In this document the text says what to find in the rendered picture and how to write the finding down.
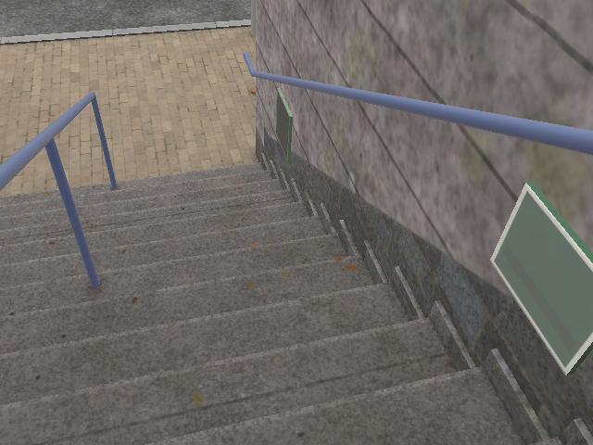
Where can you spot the stairs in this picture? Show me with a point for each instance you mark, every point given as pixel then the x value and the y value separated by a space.
pixel 225 315

